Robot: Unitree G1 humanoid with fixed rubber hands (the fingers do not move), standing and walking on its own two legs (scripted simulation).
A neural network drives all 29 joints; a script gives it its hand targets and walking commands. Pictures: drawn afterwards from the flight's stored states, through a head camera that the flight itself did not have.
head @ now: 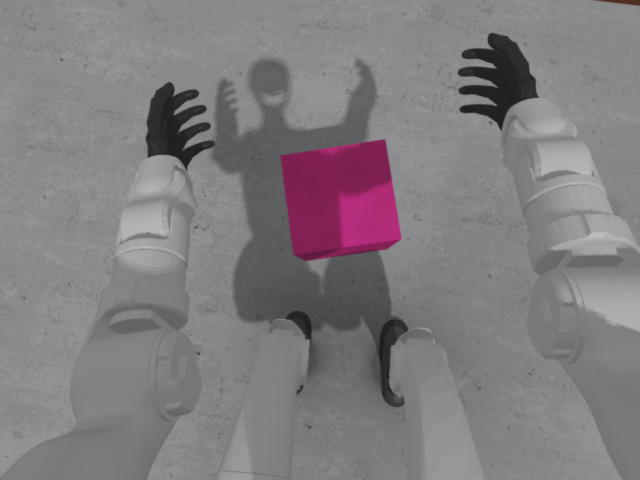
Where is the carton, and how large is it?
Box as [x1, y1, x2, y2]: [280, 139, 401, 260]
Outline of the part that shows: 384,139 280,155 293,254 305,260 385,249 401,238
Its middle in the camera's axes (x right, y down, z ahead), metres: +0.04 -0.07 +0.87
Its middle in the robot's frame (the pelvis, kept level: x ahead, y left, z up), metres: +0.49 +0.04 -0.52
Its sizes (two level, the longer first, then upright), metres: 0.210 0.200 0.250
